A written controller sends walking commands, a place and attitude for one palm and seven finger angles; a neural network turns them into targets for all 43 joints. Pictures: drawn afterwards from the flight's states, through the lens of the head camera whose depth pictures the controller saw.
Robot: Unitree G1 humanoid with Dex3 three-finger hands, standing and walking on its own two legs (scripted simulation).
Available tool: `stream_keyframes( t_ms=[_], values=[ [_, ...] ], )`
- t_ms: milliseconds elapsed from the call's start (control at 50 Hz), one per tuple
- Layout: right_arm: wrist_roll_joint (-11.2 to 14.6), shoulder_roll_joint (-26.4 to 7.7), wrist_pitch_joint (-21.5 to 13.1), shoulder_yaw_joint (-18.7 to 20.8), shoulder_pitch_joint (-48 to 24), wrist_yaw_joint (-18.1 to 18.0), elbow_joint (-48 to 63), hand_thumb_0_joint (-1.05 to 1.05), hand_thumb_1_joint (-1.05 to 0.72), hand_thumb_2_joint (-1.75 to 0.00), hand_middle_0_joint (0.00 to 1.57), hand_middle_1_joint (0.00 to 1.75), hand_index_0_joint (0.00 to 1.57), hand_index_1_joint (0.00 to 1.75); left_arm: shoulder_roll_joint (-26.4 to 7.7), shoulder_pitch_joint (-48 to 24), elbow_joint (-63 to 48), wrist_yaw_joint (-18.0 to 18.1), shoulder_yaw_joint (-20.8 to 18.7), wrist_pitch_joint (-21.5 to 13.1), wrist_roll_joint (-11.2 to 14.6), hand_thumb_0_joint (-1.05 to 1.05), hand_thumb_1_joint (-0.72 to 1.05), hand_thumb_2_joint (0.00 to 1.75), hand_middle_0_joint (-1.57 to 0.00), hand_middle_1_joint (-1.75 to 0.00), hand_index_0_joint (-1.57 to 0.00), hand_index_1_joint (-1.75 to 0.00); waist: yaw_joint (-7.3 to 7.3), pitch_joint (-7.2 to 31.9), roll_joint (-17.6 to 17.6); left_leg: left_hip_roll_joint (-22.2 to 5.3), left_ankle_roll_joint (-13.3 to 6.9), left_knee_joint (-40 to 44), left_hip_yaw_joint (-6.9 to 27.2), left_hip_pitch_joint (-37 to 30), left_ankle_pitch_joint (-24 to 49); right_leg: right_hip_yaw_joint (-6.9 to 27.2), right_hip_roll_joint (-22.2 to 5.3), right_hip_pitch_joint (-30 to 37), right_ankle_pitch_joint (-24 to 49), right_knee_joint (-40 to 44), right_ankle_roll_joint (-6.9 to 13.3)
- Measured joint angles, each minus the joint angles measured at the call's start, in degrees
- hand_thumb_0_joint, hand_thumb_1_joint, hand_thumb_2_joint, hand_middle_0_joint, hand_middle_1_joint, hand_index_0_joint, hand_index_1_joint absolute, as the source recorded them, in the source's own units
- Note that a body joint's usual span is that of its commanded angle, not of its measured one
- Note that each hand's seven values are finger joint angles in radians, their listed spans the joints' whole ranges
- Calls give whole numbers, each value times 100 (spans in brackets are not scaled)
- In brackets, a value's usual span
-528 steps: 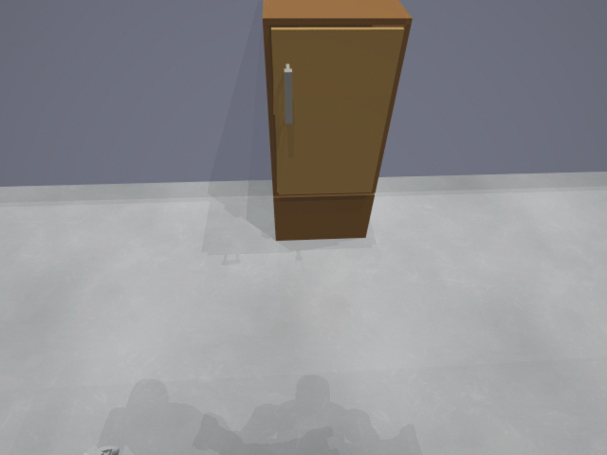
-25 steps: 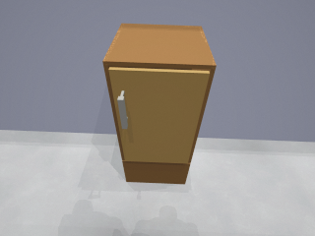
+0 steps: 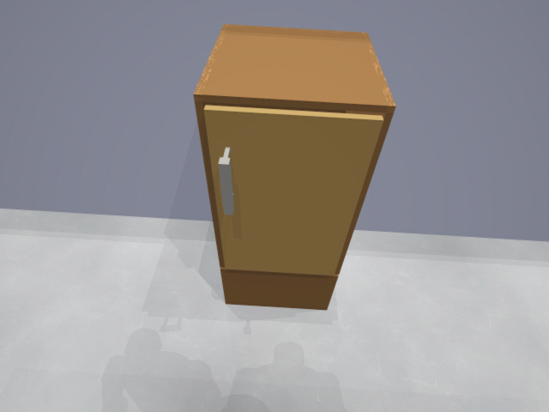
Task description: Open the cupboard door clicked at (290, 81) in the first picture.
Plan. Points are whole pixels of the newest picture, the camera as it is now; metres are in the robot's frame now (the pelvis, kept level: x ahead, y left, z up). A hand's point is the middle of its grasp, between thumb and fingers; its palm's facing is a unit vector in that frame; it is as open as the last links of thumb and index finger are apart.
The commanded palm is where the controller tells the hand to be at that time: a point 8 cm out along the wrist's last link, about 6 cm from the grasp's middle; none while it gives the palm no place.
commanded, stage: shuffle to correct the standing spot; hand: left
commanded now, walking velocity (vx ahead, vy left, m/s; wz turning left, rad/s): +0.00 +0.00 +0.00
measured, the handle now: (228, 181) +0.60 +0.15 -0.05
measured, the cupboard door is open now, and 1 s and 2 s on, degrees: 0 0 0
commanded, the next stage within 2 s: come to a stop and stand still in 0.34 s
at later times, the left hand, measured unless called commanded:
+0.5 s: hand out of the picture -0.02 +0.13 -0.18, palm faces +0.07 -0.98 -0.16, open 7.4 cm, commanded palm none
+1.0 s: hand out of the picture +0.08 +0.17 -0.17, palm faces -0.01 -0.96 -0.27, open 7.3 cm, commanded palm none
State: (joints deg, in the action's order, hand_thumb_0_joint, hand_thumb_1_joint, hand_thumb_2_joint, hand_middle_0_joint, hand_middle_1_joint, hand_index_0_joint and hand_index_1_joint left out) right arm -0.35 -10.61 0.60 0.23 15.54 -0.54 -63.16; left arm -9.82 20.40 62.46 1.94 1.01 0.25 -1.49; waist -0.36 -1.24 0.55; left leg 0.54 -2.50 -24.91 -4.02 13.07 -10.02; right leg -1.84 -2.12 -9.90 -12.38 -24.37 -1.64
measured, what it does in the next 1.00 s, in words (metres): stands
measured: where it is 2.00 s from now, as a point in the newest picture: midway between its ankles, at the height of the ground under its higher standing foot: outside the picture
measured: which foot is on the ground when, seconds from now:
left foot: down 0.00-1.00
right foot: down 0.00-1.00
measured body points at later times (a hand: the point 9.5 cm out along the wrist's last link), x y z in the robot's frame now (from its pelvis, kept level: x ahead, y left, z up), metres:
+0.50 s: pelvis +0.04 -0.03 -0.01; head +0.03 -0.03 +0.44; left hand -0.02 +0.18 -0.17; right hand +0.01 -0.25 -0.17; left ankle +0.04 +0.08 -0.72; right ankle +0.01 -0.14 -0.74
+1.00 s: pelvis +0.03 -0.02 -0.01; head +0.05 -0.03 +0.44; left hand +0.08 +0.22 -0.15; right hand +0.08 -0.26 -0.16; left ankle +0.08 +0.07 -0.74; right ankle +0.01 -0.14 -0.74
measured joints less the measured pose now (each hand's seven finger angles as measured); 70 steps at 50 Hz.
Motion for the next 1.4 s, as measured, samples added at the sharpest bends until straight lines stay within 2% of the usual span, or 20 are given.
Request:
stream_keyframes(
  t_ms=[160,280,360,420,520,560,600,680,740,860,1020,1160,1320,1360,1400],
  values=[
    [4,197,-7,12,83,-27,-98,0,-91,-90,20,30,20,30,179,95,91,30,-10,-19,-11,1,90,90,-20,-30,-20,-30,12,37,13,26,-18,18,-36,-34,-22,36,-28,3,-26,-23,-20],
    [-40,308,54,112,233,-58,-106,0,-91,-90,20,30,20,30,237,257,38,-45,-107,72,-85,0,91,90,-20,-30,-20,-30,22,199,7,-7,-8,-118,-107,1,-189,60,-31,-178,-547,-445,127],
    [-60,297,52,185,329,-92,-85,0,-91,-90,20,30,20,30,260,375,-22,-96,-189,88,-94,0,91,90,-20,-30,-20,-30,29,230,-62,-128,72,-345,-124,55,-375,6,31,-182,-404,-487,149],
    [-63,255,57,208,433,-107,-74,0,-91,-90,20,30,20,30,281,463,-61,-94,-231,40,-77,0,91,90,-20,-30,-20,-30,17,272,-146,-253,109,-686,-36,176,-789,-68,155,-149,-466,-495,193],
    [-49,201,54,196,430,-98,-53,1,-91,-90,20,30,20,30,360,586,-44,-15,-277,-98,-49,0,91,90,-20,-30,-20,-30,-48,260,-120,-334,107,-1911,-33,651,-1487,-186,276,61,-562,-319,299],
    [-24,180,-3,166,333,-117,-11,1,-91,-90,19,30,19,30,417,589,14,5,-239,-106,-40,0,91,90,-20,-30,-20,-30,-55,188,-100,-319,155,-1482,-89,557,-1177,-180,276,153,-614,-317,274],
    [0,152,-102,128,224,-148,17,1,-91,-90,19,30,19,30,487,551,80,19,-181,-91,0,0,91,90,-20,-30,-20,-30,-47,100,-168,-357,139,-842,-55,339,-257,-198,329,203,-747,-449,214],
    [28,244,-74,106,-31,-242,-5,1,-93,-90,19,30,19,30,502,353,106,94,-127,2,16,1,91,90,-20,-30,-20,-30,-105,33,58,-188,50,-700,-223,84,-634,-50,148,348,-664,-406,119],
    [39,209,-51,126,-202,-250,123,1,-95,-90,19,30,20,30,492,115,-48,119,-121,24,23,1,90,90,-20,-30,-20,-30,-99,-50,69,-124,17,-505,-283,34,-550,-3,85,309,-756,-389,80],
    [9,204,27,189,-502,-212,420,1,-93,-90,20,30,20,30,165,-328,-440,131,-237,116,-19,2,92,90,-21,-30,-21,-30,-32,-223,21,-152,-1,-501,-363,193,-408,58,94,-3,-687,-646,93],
    [-28,102,158,208,-422,-77,419,0,-92,-90,20,30,20,30,-138,-513,-624,73,-259,91,-17,1,92,90,-20,-30,-20,-30,71,-91,-146,-220,56,-512,-301,334,-246,-5,166,-67,-551,-533,167],
    [-33,74,111,99,-63,-3,142,0,-92,-90,19,30,20,30,-29,-475,-459,12,-138,40,-3,1,91,90,-20,-30,-20,-30,102,48,-134,-160,23,-88,-275,196,35,-40,139,60,-300,-161,135],
    [-22,202,88,44,252,-17,-145,0,-91,-90,19,30,19,30,180,-159,-141,17,-81,6,7,1,91,90,-20,-30,-20,-30,112,71,-60,-124,12,150,-267,115,180,-52,120,133,-172,48,120],
    [-23,190,91,11,292,10,-42,0,-91,-90,19,30,19,30,243,-90,-103,76,-19,-57,-17,1,91,90,-20,-30,-20,-30,115,-13,-133,-193,59,-132,-224,290,65,-89,173,73,-176,-9,123],
    [-49,191,56,-12,332,22,132,0,-91,-90,19,30,19,30,277,-22,-98,84,14,-95,-1,1,91,90,-20,-30,-20,-30,169,-102,-160,-201,18,-382,-180,432,-39,-131,173,-20,-257,-195,120]
  ],
)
